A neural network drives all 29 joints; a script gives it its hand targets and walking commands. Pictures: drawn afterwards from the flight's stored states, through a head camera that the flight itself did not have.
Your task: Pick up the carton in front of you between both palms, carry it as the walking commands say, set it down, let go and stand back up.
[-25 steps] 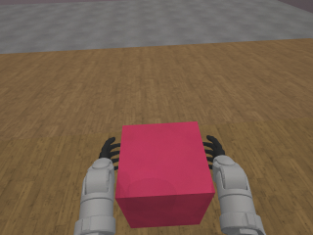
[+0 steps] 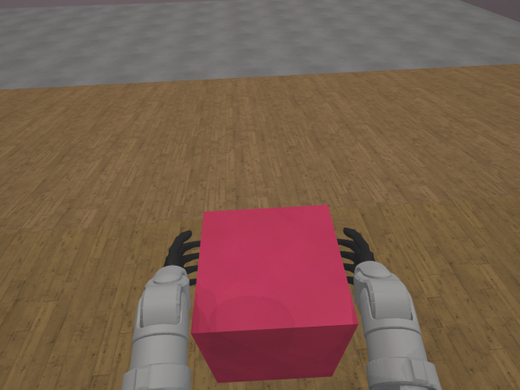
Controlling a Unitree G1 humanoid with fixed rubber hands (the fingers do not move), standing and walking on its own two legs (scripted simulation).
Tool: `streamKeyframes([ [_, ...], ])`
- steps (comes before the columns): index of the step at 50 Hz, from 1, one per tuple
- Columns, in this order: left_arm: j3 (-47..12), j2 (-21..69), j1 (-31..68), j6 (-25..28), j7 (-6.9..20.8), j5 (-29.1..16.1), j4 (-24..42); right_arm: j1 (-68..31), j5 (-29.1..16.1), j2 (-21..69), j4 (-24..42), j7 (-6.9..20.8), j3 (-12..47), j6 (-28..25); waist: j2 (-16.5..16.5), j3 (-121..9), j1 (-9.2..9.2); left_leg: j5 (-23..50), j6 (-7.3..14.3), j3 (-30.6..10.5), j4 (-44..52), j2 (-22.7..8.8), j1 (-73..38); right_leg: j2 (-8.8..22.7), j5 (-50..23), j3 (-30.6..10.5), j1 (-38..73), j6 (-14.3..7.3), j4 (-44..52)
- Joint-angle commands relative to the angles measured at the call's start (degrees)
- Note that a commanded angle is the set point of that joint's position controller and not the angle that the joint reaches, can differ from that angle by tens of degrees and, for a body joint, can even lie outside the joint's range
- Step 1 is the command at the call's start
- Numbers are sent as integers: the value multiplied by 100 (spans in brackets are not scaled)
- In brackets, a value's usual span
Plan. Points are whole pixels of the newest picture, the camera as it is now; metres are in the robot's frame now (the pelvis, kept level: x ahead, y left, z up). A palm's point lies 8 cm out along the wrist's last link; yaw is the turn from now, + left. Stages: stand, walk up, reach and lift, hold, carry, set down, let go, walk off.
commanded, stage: hold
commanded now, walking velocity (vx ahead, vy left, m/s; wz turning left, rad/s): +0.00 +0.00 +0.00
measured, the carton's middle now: (270, 297) +0.29 +0.00 -0.03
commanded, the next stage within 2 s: carry in 0.12 s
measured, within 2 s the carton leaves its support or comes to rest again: neither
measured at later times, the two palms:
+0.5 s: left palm (191, 229) +0.37 +0.13 +0.07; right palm (364, 231) +0.35 -0.17 +0.07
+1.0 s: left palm (223, 148) +0.63 +0.09 +0.06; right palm (349, 147) +0.63 -0.21 +0.06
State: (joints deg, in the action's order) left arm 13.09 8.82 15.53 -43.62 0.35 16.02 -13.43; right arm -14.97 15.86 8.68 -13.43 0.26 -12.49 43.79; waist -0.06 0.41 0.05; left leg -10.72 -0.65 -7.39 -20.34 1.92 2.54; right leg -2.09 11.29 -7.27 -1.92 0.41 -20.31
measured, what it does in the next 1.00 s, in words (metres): walks ahead: left foot, then right foot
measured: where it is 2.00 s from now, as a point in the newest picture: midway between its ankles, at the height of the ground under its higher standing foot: (275, 250)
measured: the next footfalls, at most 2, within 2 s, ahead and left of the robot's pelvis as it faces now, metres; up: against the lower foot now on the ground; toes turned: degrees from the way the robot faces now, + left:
left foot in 0.60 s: +0.17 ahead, +0.09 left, +0.00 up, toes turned +7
right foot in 0.94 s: +0.49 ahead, -0.13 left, +0.00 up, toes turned -11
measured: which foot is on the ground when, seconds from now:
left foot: down 0.00-0.48, up 0.50-0.58, down 0.60-0.94, up 0.96-1.00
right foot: down 0.00-0.62, up 0.64-0.92, down 0.94-1.00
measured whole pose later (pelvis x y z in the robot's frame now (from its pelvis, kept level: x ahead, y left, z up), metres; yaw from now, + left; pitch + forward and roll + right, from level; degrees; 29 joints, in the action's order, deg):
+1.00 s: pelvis +0.36 -0.05 -0.03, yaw +1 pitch +3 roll -2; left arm 5.5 7.9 10.9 -68.3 -4.8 6.8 18.2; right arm -9.5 5.7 7.6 20.3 -5.5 -8.1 69.5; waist 2.2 -4.3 -0.4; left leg -27.7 -1.5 4.7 -48.3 -5.8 6.0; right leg 0.7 8.8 14.9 -27.4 -5.9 -33.7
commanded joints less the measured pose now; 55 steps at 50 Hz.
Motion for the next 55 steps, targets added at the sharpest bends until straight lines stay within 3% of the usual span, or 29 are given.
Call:
streamKeyframes([
  [1,-3082,5269,2704,159,1357,-1503,100,-2920,-1525,5212,249,1349,3063,-214,3,-1210,-2,902,-30,348,228,348,-259,-328,-891,320,83,48,275],
  [5,-3065,5282,2772,164,1364,-1492,47,-2989,-1514,5220,199,1357,3046,-220,7,-1195,-4,809,-27,354,222,343,-234,-323,-793,329,50,43,269],
  [6,-3121,5269,2823,150,1359,-1508,37,-3045,-1540,5178,206,1358,3070,-206,-55,-1092,14,-198,77,189,-171,-631,496,656,208,90,-716,-58,-131],
  [9,-3407,5315,2947,109,1313,-1720,420,-3172,-1751,5238,613,1313,3351,-165,-69,-978,13,-2951,161,7,-2,-500,1206,556,3034,-168,-1350,-148,159],
  [12,-3869,5268,2840,-86,1200,-2008,954,-3102,-2029,5179,1135,1202,3811,31,-124,-1489,21,-1827,147,370,-462,-478,1035,655,2068,9,-1278,-246,-104],
  [14,-4170,5094,2787,-354,1112,-2237,1372,-2990,-2237,5053,1504,1126,4096,307,-88,-1793,16,-1895,206,327,-509,-573,1067,714,2162,36,-1297,-329,-291],
  [16,-4373,4934,2855,-689,1043,-2417,1712,-2983,-2422,4878,1848,1055,4281,652,203,-1543,-31,-2576,333,-80,-133,-873,1130,656,2408,230,-1769,-260,-637],
  [19,-4590,4786,2837,-1261,991,-2784,2042,-2832,-2666,4642,2108,930,4430,1204,1114,-1311,-87,-2414,795,-1071,523,-1651,504,251,1470,1238,-2655,-45,-1397],
  [20,-4662,4793,2818,-1429,989,-2933,2197,-2765,-2732,4632,2272,882,4492,1360,1066,-1210,-66,-1910,851,-961,354,-1662,653,292,1345,1339,-2438,-51,-956],
  [22,-4757,4896,2639,-1678,964,-3149,2403,-2733,-2917,4667,2699,822,4638,1643,446,-1438,11,-688,542,160,-480,-1151,1182,398,877,1192,-1146,-87,-262],
  [23,-4769,4926,2453,-1788,943,-3175,2461,-2696,-3019,4691,2875,811,4698,1776,-206,-1598,65,34,299,881,-1524,-770,1822,797,526,543,-279,-273,-179],
  [24,-4721,4851,2119,-1880,906,-3150,2472,-2639,-3119,4739,3047,823,4744,1922,-1290,-1819,112,-97,19,1438,-2614,-472,2908,1490,-894,-441,701,-653,-329],
  [25,-4647,4832,1860,-1979,854,-3103,2580,-2561,-3204,4772,3136,856,4780,2035,-1792,-1685,187,-1649,-64,1644,-2650,-258,3915,1966,-2349,-1102,1348,-1012,-123],
  [27,-4746,4864,1949,-2157,759,-3066,3223,-2492,-3383,4936,3284,939,4822,2161,-981,-1451,276,-2370,39,1495,-2105,-312,4493,2150,-2921,-1227,1861,-1240,-221],
  [29,-4830,5100,1998,-2286,760,-3192,3637,-2105,-3423,4976,3463,942,4757,2254,-800,-1797,112,-1206,84,1677,-898,-200,3094,1877,-2302,-340,1266,-818,-374],
  [30,-4858,5118,1870,-2335,786,-3235,3756,-1911,-3375,5006,3577,927,4744,2285,-659,-2109,-19,-316,133,1884,-40,-52,1244,1516,-2074,566,204,-488,-791],
  [31,-4910,5067,1815,-2374,825,-3288,3875,-1771,-3298,4940,3650,899,4713,2309,-197,-2463,-102,-16,255,1442,73,-348,-805,1133,-1717,1241,-1203,-182,-1674],
  [32,-4962,4870,2267,-2454,873,-3409,4128,-1783,-3188,5024,3572,847,4627,2322,1373,-2416,-229,331,669,-935,561,-1819,-1603,617,-367,1789,-2744,117,-3315],
  [33,-5073,4857,2519,-2536,927,-3557,4153,-1848,-3090,4976,3601,789,4542,2341,1909,-2125,-191,2183,1334,-1975,367,-2446,-2244,197,1739,1440,-4143,55,-3901],
  [34,-5049,4865,2425,-2562,967,-3597,4046,-1962,-3131,4922,3829,756,4558,2407,1149,-1959,-185,2735,1534,-1688,136,-2599,-2255,536,2051,1056,-4534,-97,-4373],
  [36,-4932,4862,2157,-2612,971,-3584,3835,-2119,-3223,4906,3972,731,4645,2506,317,-1918,-196,2137,1235,-979,327,-2372,-2192,750,1758,965,-4727,-194,-4036],
  [43,-4633,4955,1556,-2615,750,-3041,3445,-2076,-3493,4813,3811,964,4736,2657,975,-1327,-100,2715,593,1213,627,-1486,-593,234,-226,2019,-2688,-99,-1180],
  [46,-4630,4994,1517,-2590,758,-2965,3440,-2018,-3468,4794,3811,1019,4749,2654,927,-1764,40,3511,277,1904,-721,-1292,260,-147,-640,2493,-464,-245,-758],
  [47,-4622,4995,1514,-2584,782,-2976,3453,-2039,-3444,4767,3829,1031,4750,2649,695,-2048,124,2822,169,2025,-1653,-1131,789,14,-211,2343,476,-235,-741],
  [48,-4596,4953,1531,-2585,800,-2965,3428,-2163,-3420,4717,3848,1048,4752,2654,-134,-2204,244,1363,23,2026,-3089,-820,1586,1075,1154,666,1034,-390,-161],
  [49,-4606,4903,1641,-2555,826,-2945,3312,-2319,-3433,4725,3894,1056,4822,2674,-1484,-2266,157,-1362,-162,1675,-4578,-62,3062,2671,1586,-2374,1622,-1197,835],
  [50,-4658,5017,1707,-2549,856,-3053,3341,-2305,-3422,4764,3755,1059,4814,2655,-1148,-2195,142,-1611,88,871,-5343,-409,3437,2847,1166,-2530,1387,-1467,964],
  [53,-4894,5482,2016,-2427,926,-3272,3492,-2283,-3395,5203,3667,1052,4827,2486,-64,-2029,76,-781,310,720,-4807,-970,3339,2288,-334,-927,522,-1050,840],
  [55,-4990,5588,2010,-2360,981,-3397,3560,-2054,-3282,5387,3591,996,4824,2365,-324,-2136,76,-516,260,885,-4175,-934,3113,2092,-694,-232,439,-876,923],
])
